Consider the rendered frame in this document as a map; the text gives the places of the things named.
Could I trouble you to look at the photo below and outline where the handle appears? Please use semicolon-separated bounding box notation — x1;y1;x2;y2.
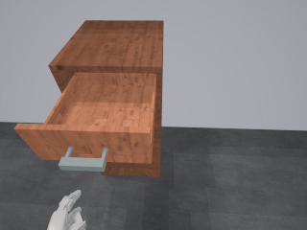
58;146;108;172

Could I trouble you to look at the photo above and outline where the left robot hand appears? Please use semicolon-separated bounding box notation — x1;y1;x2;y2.
47;190;86;230

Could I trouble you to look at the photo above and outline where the cabinet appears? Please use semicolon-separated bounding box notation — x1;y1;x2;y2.
48;20;164;177

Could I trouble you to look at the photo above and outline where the drawer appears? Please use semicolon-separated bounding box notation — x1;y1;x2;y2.
14;72;156;164

